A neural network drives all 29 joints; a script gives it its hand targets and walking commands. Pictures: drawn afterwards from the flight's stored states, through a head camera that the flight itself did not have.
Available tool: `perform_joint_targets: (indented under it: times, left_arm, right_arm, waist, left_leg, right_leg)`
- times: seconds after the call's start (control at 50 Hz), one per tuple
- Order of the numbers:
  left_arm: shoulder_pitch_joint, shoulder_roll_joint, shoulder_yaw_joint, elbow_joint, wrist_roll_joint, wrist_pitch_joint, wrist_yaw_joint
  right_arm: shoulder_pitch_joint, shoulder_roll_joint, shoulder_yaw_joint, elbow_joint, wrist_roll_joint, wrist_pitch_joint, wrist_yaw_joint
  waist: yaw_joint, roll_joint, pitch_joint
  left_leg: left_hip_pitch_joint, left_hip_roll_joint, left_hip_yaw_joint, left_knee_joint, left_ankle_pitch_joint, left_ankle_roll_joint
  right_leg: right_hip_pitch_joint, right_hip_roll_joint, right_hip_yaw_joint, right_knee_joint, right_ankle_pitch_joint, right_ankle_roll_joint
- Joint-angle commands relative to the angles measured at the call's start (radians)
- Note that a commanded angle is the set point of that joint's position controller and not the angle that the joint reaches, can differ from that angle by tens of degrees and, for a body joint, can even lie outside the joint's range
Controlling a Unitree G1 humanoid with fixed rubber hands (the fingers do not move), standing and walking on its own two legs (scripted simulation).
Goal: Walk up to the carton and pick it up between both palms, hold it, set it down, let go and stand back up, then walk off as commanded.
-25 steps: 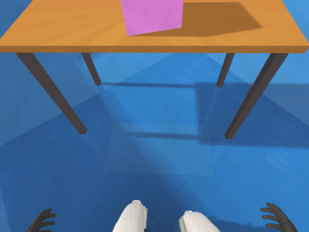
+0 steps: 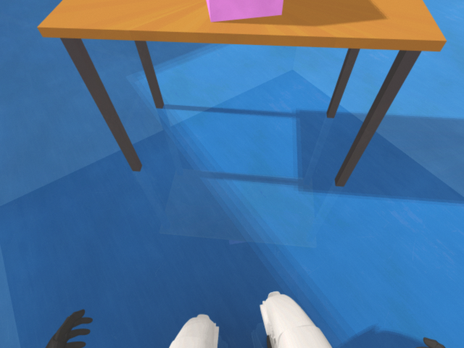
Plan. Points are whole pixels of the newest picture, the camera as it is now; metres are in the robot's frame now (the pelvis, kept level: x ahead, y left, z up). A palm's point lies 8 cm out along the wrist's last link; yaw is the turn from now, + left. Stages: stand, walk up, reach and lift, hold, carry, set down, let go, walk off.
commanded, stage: walk off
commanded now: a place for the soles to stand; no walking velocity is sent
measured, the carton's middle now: out of the picture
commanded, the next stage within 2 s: stand in 1.90 s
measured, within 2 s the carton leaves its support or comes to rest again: neither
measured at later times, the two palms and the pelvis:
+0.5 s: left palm out of the picture -0.01 +0.30 -0.07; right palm out of the picture -0.03 -0.32 -0.09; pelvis -0.09 +0.00 +0.03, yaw +2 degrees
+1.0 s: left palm out of the picture -0.01 +0.33 -0.07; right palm out of the picture -0.04 -0.29 -0.08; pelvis -0.09 +0.03 +0.03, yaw +0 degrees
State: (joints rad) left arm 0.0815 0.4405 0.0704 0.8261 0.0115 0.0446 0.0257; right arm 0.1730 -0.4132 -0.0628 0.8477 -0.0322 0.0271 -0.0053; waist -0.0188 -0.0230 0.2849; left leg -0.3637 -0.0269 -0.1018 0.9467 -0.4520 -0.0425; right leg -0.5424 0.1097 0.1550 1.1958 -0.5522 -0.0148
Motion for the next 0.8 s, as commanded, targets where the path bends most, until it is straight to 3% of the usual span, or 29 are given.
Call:
perform_joint_targets:
  times: [0.0,0.04,0.06,0.1,0.12,0.14,0.16,0.2,0.24,0.26,0.28,0.32,0.34,0.38,0.4,0.42,0.44,0.46,0.5,0.52,0.54,0.56,0.6,0.62,0.66,0.68,0.7,0.74,0.78]
  left_arm:
    - [0.05,0.21,0.065,-0.067,-0.01,-0.043,0.006]
    - [0.052,0.192,0.063,-0.062,0.0,-0.05,-0.012]
    - [0.086,0.201,0.072,-0.033,0.007,-0.06,-0.021]
    - [0.156,0.159,0.06,0.024,0.008,-0.072,-0.025]
    - [0.191,0.216,0.066,0.024,0.027,-0.087,-0.013]
    - [0.117,0.3,0.083,0.016,0.025,-0.083,-0.011]
    - [0.016,0.305,0.071,-0.009,0.032,-0.086,-0.001]
    - [-0.057,0.214,0.048,-0.03,0.02,-0.107,0.006]
    - [-0.069,0.214,0.049,0.001,0.02,-0.109,0.005]
    - [-0.078,0.217,0.052,-0.014,0.016,-0.104,0.002]
    - [-0.095,0.228,0.051,-0.015,0.01,-0.1,0.002]
    - [-0.11,0.179,0.031,0.005,0.008,-0.094,-0.003]
    - [-0.076,0.177,0.028,0.014,0.0,-0.086,-0.005]
    - [-0.07,0.161,0.048,0.047,0.006,-0.089,-0.013]
    - [-0.045,0.137,0.043,0.066,0.0,-0.091,-0.016]
    - [0.051,0.136,0.041,0.098,-0.007,-0.108,-0.014]
    - [0.1,0.132,0.038,0.122,-0.007,-0.115,-0.017]
    - [0.106,0.143,0.043,0.123,-0.003,-0.112,-0.015]
    - [0.064,0.173,0.052,0.095,-0.004,-0.118,-0.009]
    - [0.005,0.178,0.05,0.093,-0.002,-0.118,-0.009]
    - [-0.061,0.202,0.05,0.081,0.004,-0.123,-0.003]
    - [-0.09,0.199,0.041,0.055,0.002,-0.119,-0.002]
    - [-0.142,0.188,0.036,0.043,-0.004,-0.104,-0.002]
    - [-0.119,0.168,0.035,0.064,-0.006,-0.099,-0.007]
    - [-0.078,0.166,0.042,0.069,-0.008,-0.086,-0.01]
    - [-0.002,0.139,0.037,0.099,-0.012,-0.085,-0.017]
    - [0.041,0.149,0.043,0.118,-0.013,-0.092,-0.011]
    - [0.154,0.155,0.041,0.147,-0.016,-0.1,-0.015]
    - [0.155,0.121,0.035,0.147,-0.007,-0.105,-0.018]
  right_arm:
    - [-0.125,-0.274,-0.083,-0.1,-0.007,-0.039,-0.022]
    - [-0.04,-0.266,-0.087,-0.081,-0.016,-0.034,-0.021]
    - [-0.088,-0.282,-0.097,-0.077,-0.022,-0.021,-0.011]
    - [-0.019,-0.246,-0.087,-0.052,-0.013,-0.006,-0.006]
    - [0.018,-0.177,-0.076,-0.051,0.0,-0.005,-0.012]
    - [-0.114,-0.194,-0.073,-0.072,0.014,-0.016,-0.016]
    - [-0.15,-0.2,-0.084,-0.061,0.015,-0.033,-0.018]
    - [-0.075,-0.205,-0.075,-0.02,0.042,-0.038,-0.006]
    - [-0.003,-0.215,-0.072,0.019,0.035,-0.04,0.003]
    - [0.018,-0.213,-0.073,0.013,0.029,-0.047,0.011]
    - [0.076,-0.225,-0.076,0.044,0.03,-0.052,0.015]
    - [0.07,-0.208,-0.072,0.084,0.026,-0.063,0.012]
    - [0.074,-0.24,-0.081,0.067,0.014,-0.072,0.018]
    - [0.069,-0.252,-0.058,0.08,0.013,-0.061,0.021]
    - [-0.026,-0.235,-0.041,0.075,0.016,-0.069,0.017]
    - [-0.068,-0.248,-0.036,0.062,0.017,-0.063,0.019]
    - [-0.098,-0.229,-0.039,0.056,0.01,-0.059,0.016]
    - [-0.118,-0.236,-0.046,0.065,0.014,-0.053,0.018]
    - [-0.119,-0.182,-0.039,0.072,0.007,-0.057,0.023]
    - [-0.064,-0.182,-0.046,0.107,0.012,-0.052,0.028]
    - [-0.015,-0.187,-0.066,0.118,0.024,-0.052,0.032]
    - [0.073,-0.193,-0.063,0.125,0.02,-0.053,0.031]
    - [0.145,-0.215,-0.072,0.147,0.018,-0.051,0.03]
    - [0.117,-0.206,-0.071,0.133,0.01,-0.044,0.029]
    - [0.101,-0.264,-0.073,0.117,0.006,-0.047,0.03]
    - [0.002,-0.265,-0.061,0.086,0.006,-0.05,0.025]
    - [-0.116,-0.246,-0.051,0.051,-0.001,-0.061,0.022]
    - [-0.189,-0.256,-0.049,0.034,-0.009,-0.061,0.016]
    - [-0.139,-0.225,-0.048,0.045,-0.007,-0.054,0.018]
  waist:
    - [0.014,0.238,-0.273]
    - [-0.011,0.297,-0.302]
    - [0.009,0.356,-0.29]
    - [0.024,0.227,-0.333]
    - [0.025,-0.04,-0.279]
    - [0.094,-0.211,-0.218]
    - [0.061,-0.086,-0.141]
    - [0.019,-0.04,-0.152]
    - [-0.003,-0.144,-0.179]
    - [-0.003,-0.158,-0.184]
    - [-0.046,-0.131,-0.208]
    - [-0.063,-0.162,-0.166]
    - [-0.064,-0.051,-0.18]
    - [-0.045,0.026,-0.067]
    - [-0.013,0.066,-0.049]
    - [0.033,0.135,-0.1]
    - [0.047,0.054,-0.155]
    - [0.053,0.06,-0.169]
    - [0.042,0.001,-0.159]
    - [-0.007,-0.014,-0.165]
    - [-0.036,-0.076,-0.189]
    - [-0.074,-0.018,-0.211]
    - [-0.098,-0.054,-0.223]
    - [-0.082,-0.071,-0.194]
    - [-0.07,0.044,-0.113]
    - [-0.028,0.198,-0.131]
    - [0.025,0.163,-0.108]
    - [0.074,0.196,-0.195]
    - [0.056,0.153,-0.21]
  left_leg:
    - [0.032,0.296,-0.378,-0.418,0.23,0.305]
    - [0.076,0.272,-0.368,-0.424,0.063,0.271]
    - [0.044,0.216,-0.299,-0.391,-0.042,0.227]
    - [-0.107,0.133,-0.174,-0.225,-0.045,0.187]
    - [-0.271,0.029,-0.083,-0.011,-0.141,0.137]
    - [-0.279,-0.051,-0.062,0.123,-0.229,0.102]
    - [-0.179,0.001,-0.182,0.164,-0.227,0.103]
    - [-0.16,0.001,-0.181,0.127,-0.107,0.093]
    - [-0.084,0.015,-0.133,0.05,-0.03,0.088]
    - [-0.058,0.031,-0.096,-0.027,-0.02,0.087]
    - [0.087,0.013,-0.05,-0.083,-0.003,0.098]
    - [0.173,0.02,-0.056,-0.273,-0.002,0.125]
    - [0.209,0.063,-0.158,-0.292,-0.186,0.153]
    - [-0.094,0.172,-0.374,-0.573,-0.514,0.199]
    - [-0.185,0.238,-0.428,-0.681,-0.502,0.211]
    - [-0.224,0.235,-0.37,-0.651,-0.381,0.192]
    - [-0.246,0.195,-0.296,-0.601,-0.295,0.158]
    - [-0.281,0.136,-0.221,-0.543,-0.298,0.147]
    - [-0.109,0.028,-0.085,-0.299,-0.122,0.124]
    - [0.016,0.008,-0.01,-0.16,-0.029,0.121]
    - [0.078,-0.001,-0.021,-0.126,0.005,0.113]
    - [0.158,0.033,-0.022,-0.167,0.056,0.12]
    - [0.201,0.05,-0.049,-0.253,0.045,0.132]
    - [0.182,0.055,-0.095,-0.265,-0.082,0.14]
    - [-0.064,0.193,-0.359,-0.613,-0.493,0.171]
    - [-0.238,0.307,-0.506,-0.846,-0.555,0.199]
    - [-0.312,0.35,-0.539,-0.849,-0.473,0.243]
    - [-0.337,0.271,-0.304,-0.719,-0.363,0.22]
    - [-0.187,0.215,-0.226,-0.574,-0.244,0.169]
  right_leg:
    - [0.04,-0.016,0.026,0.12,0.005,-0.002]
    - [0.11,-0.051,-0.008,-0.157,-0.101,-0.007]
    - [0.197,-0.08,-0.063,-0.393,-0.08,-0.023]
    - [0.457,-0.058,-0.004,-0.669,-0.119,-0.056]
    - [0.479,-0.205,0.292,-0.8,-0.188,-0.074]
    - [0.191,-0.462,0.684,-0.933,-0.274,-0.219]
    - [0.01,-0.513,0.714,-0.925,-0.246,-0.279]
    - [0.138,-0.395,0.444,-0.825,-0.079,-0.221]
    - [0.113,-0.382,0.4,-0.828,-0.114,-0.2]
    - [0.12,-0.371,0.373,-0.819,-0.138,-0.21]
    - [0.01,-0.336,0.287,-0.81,-0.206,-0.207]
    - [-0.039,-0.287,0.2,-0.795,-0.161,-0.146]
    - [-0.124,-0.239,0.166,-0.768,-0.242,-0.119]
    - [0.066,-0.153,0.044,-0.64,-0.249,-0.054]
    - [0.17,-0.102,0.011,-0.496,-0.116,-0.028]
    - [0.307,-0.118,-0.049,-0.519,-0.006,-0.026]
    - [0.38,-0.135,-0.018,-0.592,-0.009,-0.044]
    - [0.388,-0.158,0.026,-0.621,-0.062,-0.053]
    - [0.2,-0.298,0.268,-0.9,-0.254,-0.1]
    - [0.084,-0.341,0.301,-0.947,-0.303,-0.128]
    - [0.045,-0.349,0.29,-0.962,-0.27,-0.16]
    - [0.009,-0.331,0.239,-0.917,-0.251,-0.152]
    - [-0.003,-0.256,0.134,-0.798,-0.18,-0.135]
    - [-0.039,-0.234,0.135,-0.804,-0.204,-0.123]
    - [0.066,-0.121,0.055,-0.582,-0.156,-0.049]
    - [0.284,-0.045,-0.091,-0.285,0.027,-0.006]
    - [0.357,-0.072,-0.071,-0.221,0.069,-0.008]
    - [0.479,-0.089,-0.137,-0.335,0.103,-0.017]
    - [0.448,-0.101,-0.105,-0.657,0.029,-0.042]
